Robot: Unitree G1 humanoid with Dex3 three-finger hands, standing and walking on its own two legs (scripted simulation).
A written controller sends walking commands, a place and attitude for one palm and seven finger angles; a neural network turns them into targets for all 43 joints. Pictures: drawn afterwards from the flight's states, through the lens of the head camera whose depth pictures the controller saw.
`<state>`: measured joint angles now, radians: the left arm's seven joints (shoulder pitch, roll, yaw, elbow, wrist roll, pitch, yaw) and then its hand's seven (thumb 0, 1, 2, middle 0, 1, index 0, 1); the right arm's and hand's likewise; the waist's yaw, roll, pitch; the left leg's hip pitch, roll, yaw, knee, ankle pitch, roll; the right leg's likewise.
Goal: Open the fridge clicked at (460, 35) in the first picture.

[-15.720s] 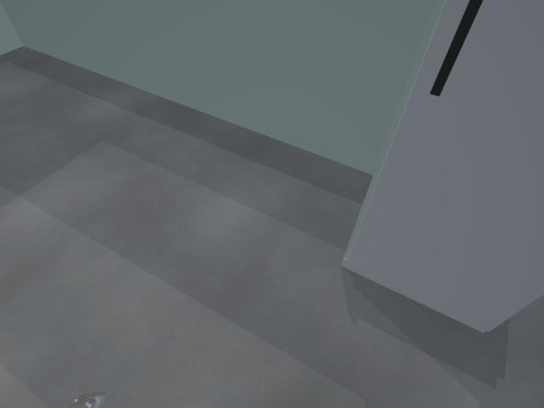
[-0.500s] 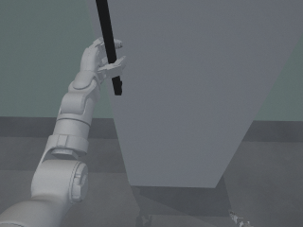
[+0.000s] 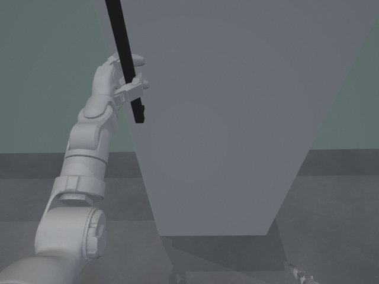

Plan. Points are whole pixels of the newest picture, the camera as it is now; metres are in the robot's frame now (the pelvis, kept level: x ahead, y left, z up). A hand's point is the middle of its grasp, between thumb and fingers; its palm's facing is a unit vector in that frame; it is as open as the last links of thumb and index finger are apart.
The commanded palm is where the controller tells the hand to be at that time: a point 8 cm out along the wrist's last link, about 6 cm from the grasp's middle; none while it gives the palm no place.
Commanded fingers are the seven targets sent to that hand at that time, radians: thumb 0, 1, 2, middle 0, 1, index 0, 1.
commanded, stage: grip the handle and tug to test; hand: left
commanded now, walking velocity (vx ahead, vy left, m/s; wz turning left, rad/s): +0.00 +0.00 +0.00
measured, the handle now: (130, 64) +0.48 +0.14 +0.26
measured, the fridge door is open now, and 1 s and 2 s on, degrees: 0 16 30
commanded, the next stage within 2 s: pull the door a little, standing still in 0.30 s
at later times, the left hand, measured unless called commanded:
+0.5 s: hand (137, 100) +0.39 +0.11 +0.23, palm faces -0.01 -1.00 +0.00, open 5.8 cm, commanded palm +0.36 +0.16 +0.23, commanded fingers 0.00 0.90 0.90 -0.45 -1.40 -0.45 -1.40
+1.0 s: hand (142, 141) +0.30 +0.09 +0.21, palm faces +0.01 -0.98 -0.21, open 7.1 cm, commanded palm +0.27 +0.14 +0.22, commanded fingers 0.00 0.90 0.90 -0.45 -1.40 -0.45 -1.40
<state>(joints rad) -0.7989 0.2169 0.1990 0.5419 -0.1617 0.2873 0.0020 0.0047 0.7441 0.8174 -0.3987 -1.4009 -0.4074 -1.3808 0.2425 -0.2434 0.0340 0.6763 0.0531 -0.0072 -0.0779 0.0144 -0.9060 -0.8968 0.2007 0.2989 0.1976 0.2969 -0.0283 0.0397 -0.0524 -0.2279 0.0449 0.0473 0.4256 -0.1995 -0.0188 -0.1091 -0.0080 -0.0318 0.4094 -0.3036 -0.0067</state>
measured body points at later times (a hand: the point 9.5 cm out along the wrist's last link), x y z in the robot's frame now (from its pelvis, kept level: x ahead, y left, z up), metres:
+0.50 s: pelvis +0.03 -0.01 +0.00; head +0.01 -0.03 +0.45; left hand +0.38 +0.16 +0.23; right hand +0.23 -0.23 -0.09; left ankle +0.01 +0.14 -0.74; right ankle -0.05 -0.11 -0.74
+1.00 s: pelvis -0.01 -0.02 +0.00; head +0.01 -0.05 +0.45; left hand +0.29 +0.14 +0.23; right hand +0.19 -0.23 -0.10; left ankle +0.01 +0.14 -0.74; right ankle -0.06 -0.11 -0.74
